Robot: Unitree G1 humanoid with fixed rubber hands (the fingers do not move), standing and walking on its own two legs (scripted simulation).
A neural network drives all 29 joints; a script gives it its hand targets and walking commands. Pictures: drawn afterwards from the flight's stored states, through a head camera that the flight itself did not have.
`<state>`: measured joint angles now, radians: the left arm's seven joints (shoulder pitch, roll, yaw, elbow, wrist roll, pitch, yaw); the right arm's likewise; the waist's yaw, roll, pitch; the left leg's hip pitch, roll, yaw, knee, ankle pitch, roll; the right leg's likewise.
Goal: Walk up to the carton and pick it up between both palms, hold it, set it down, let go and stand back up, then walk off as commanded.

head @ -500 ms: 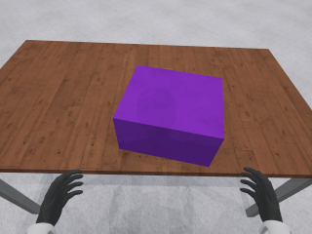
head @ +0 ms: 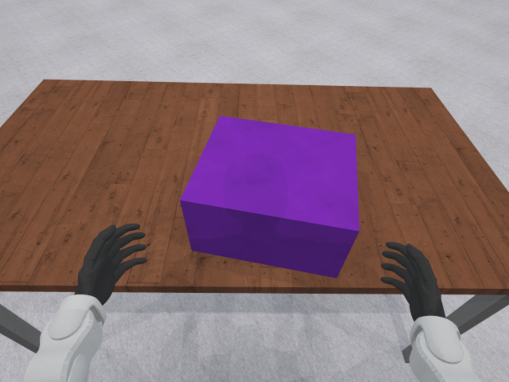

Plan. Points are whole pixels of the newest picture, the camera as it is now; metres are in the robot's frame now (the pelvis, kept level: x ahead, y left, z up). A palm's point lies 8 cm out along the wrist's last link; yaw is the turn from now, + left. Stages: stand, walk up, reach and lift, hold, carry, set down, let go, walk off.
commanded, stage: reach and lift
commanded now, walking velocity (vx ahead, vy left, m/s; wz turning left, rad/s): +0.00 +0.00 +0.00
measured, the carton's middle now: (274, 191) +0.50 -0.01 -0.01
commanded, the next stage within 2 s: none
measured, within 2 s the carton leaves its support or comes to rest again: neither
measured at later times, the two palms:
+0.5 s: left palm (118, 230) +0.33 +0.24 +0.07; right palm (418, 251) +0.31 -0.21 +0.08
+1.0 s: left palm (137, 176) +0.42 +0.23 +0.10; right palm (418, 206) +0.37 -0.22 +0.10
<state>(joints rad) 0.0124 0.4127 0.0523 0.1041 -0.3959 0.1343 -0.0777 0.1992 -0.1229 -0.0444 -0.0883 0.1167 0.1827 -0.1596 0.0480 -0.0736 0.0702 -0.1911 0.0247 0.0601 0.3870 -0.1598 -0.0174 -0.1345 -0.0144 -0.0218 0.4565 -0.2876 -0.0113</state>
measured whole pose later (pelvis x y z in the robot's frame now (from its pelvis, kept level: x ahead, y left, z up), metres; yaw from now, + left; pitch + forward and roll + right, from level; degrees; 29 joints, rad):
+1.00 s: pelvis +0.01 +0.00 +0.00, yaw +0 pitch -1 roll +1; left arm -0.75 0.41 0.05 0.87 -0.33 0.14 -0.08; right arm -0.54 -0.25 -0.04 0.55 0.20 0.19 -0.16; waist -0.04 -0.06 0.06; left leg -0.22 0.03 0.06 0.41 -0.18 -0.02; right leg -0.15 -0.01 -0.02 0.45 -0.29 -0.01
